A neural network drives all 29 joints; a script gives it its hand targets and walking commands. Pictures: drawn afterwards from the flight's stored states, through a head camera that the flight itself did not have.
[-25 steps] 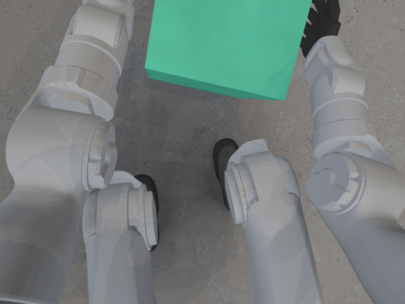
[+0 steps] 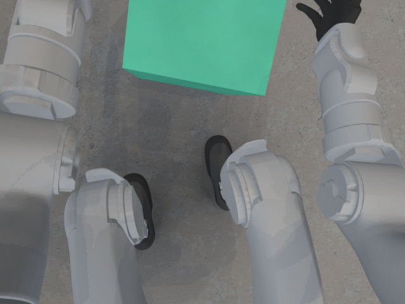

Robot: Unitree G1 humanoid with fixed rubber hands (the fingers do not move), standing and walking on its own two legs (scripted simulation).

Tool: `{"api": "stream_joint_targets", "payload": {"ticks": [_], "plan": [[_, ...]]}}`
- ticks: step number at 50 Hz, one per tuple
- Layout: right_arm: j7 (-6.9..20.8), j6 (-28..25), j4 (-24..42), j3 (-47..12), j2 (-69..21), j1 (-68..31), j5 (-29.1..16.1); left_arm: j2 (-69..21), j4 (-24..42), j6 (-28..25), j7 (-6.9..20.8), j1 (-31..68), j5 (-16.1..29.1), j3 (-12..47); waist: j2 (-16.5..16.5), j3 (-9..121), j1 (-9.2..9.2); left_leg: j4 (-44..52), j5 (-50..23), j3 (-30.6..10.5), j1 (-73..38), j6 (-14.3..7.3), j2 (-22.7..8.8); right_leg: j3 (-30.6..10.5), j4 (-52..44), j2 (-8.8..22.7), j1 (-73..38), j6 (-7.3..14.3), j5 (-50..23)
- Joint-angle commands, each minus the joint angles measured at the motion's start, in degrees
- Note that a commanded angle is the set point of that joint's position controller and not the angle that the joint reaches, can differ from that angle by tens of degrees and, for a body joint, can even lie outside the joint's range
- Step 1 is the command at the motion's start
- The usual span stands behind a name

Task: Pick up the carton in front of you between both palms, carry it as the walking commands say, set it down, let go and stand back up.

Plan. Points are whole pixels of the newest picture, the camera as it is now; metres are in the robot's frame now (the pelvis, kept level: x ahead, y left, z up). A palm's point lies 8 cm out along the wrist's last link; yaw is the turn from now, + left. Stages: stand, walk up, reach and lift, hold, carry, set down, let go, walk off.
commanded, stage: set down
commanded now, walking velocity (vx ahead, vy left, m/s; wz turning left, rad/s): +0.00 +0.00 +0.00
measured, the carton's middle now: (197, 29) +0.52 -0.09 -0.27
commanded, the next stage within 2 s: let go in 0.84 s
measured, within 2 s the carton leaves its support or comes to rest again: neither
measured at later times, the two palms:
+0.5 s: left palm out of the picture +0.61 +0.09 +0.01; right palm out of the picture +0.47 -0.28 +0.02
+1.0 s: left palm out of the picture +0.59 +0.10 +0.15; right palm out of the picture +0.46 -0.27 +0.16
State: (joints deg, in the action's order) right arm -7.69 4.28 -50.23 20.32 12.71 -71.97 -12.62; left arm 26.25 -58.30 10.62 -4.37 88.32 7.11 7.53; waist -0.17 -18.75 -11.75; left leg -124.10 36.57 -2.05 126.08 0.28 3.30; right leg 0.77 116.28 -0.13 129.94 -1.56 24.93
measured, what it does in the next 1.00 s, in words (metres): rises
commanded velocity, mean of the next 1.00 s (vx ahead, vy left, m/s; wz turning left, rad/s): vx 0.00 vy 0.00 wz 0.00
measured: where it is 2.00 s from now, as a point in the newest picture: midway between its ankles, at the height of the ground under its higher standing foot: (182, 204)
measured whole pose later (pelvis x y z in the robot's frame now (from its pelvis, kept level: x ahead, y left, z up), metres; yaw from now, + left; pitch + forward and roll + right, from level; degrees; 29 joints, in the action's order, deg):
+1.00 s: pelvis +0.05 +0.00 +0.25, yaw +2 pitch +46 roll +0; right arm -1.1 10.0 -36.3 24.1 5.7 -47.5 0.3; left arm 17.1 -54.8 12.9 0.2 66.5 -6.7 -10.0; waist 2.9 6.3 -11.3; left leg -67.7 23.5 -2.9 89.7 0.3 4.0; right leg -1.6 63.0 -0.3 93.3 -1.2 15.3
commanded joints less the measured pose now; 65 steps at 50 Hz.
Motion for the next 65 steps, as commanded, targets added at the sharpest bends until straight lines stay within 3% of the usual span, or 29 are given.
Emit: {"api": "stream_joint_targets", "payload": {"ticks": [1, 4, 9, 13, 19, 25, 43, 48, 53, 59, 65], "plan": [[-1.51, 1.84, 9.91, -0.05, 8.37, -7.67, 0.20, 4.90, 6.25, 0.92, -0.10, 18.81, -1.25, -4.31, 11.26, 80.89, -5.47, 15.03, -8.62, 4.84, -32.31, -0.77, 1.71, 4.83, -11.60, -2.00, -49.72, -1.97, -20.00], [-1.92, 3.33, 9.52, -0.71, 5.40, -7.83, 1.40, 4.76, 1.37, 1.44, 1.13, 16.40, -1.79, -6.44, 8.21, 72.72, -4.31, 17.65, -4.70, 4.54, -26.21, -1.57, 1.74, 4.17, -14.33, -1.93, -47.16, -2.21, -15.80], [-1.54, 3.87, 9.61, -0.55, 2.47, -6.88, 3.91, 4.46, -3.77, 0.64, 3.18, 12.83, -3.97, -9.40, 5.46, 69.69, -3.63, 22.34, -4.83, 4.20, -21.68, -2.02, 2.12, 3.90, -17.85, -2.31, -48.30, -3.00, -15.84], [-1.08, 4.32, 10.66, 0.81, 2.04, -4.47, 5.31, 4.34, -3.19, 0.42, 3.87, 12.00, -5.31, -10.25, 6.86, 72.62, -4.30, 26.31, -6.13, 4.03, -24.59, -1.55, 2.41, 4.38, -21.00, -2.55, -49.27, -3.12, -17.18], [-0.27, 5.72, 15.76, 2.66, 3.39, -0.65, 5.68, 3.18, 4.18, 1.83, 3.91, 12.02, -5.76, -9.21, 12.44, 82.31, -5.72, 31.68, -11.81, 3.93, -37.13, -0.27, 2.86, 6.04, -25.97, -2.82, -50.47, -2.59, -21.55], [0.92, 7.53, 19.33, 3.41, 3.79, 3.10, 5.12, 1.55, 9.44, 4.11, 3.92, 10.19, -6.69, -9.24, 15.66, 86.06, -5.75, 37.36, -17.65, 3.68, -47.25, 0.59, 3.04, 6.95, -31.67, -3.20, -52.06, -2.46, -25.07], [4.13, 6.13, 18.10, 5.09, 0.01, 10.26, 10.08, -1.68, 5.31, 2.56, 6.08, -0.13, -11.39, -15.29, 11.14, 76.90, -3.95, 58.07, -24.28, 1.69, -58.40, 1.05, 2.66, 5.42, -50.99, -2.84, -64.42, -3.00, -28.13], [6.64, 4.68, 19.56, 4.64, -0.54, 18.29, 13.18, -5.55, 8.34, 1.32, 4.66, -9.98, -14.19, -18.04, 10.15, 80.88, -2.47, 63.05, -31.10, 1.31, -65.47, 1.56, 2.62, 5.13, -54.92, -3.05, -72.40, -2.33, -32.58], [10.73, 3.25, 23.72, 1.63, 0.84, 29.99, 16.30, -12.83, 18.09, -0.04, 0.34, -24.86, -16.25, -19.95, 7.99, 82.29, -0.61, 68.99, -37.12, 0.77, -73.64, 2.29, 2.70, 4.19, -59.30, -3.41, -82.05, -0.87, -36.12], [14.20, 1.50, 26.05, -4.52, 3.36, 42.50, 15.66, -17.66, 30.10, -2.04, -3.84, -40.20, -15.91, -19.54, 4.94, 68.96, 1.20, 77.75, -26.49, 1.49, -75.51, 2.80, 2.31, 1.88, -66.36, -2.60, -93.56, 0.72, -30.19], [15.30, -0.44, 26.26, -10.70, 3.43, 55.92, 13.41, -17.60, 31.99, -5.06, -3.20, -55.74, -13.84, -18.01, 1.63, 54.93, 2.82, 83.96, -18.52, 2.38, -76.09, 1.78, 1.66, -1.41, -73.06, -1.22, -105.92, 0.54, -25.84]]}}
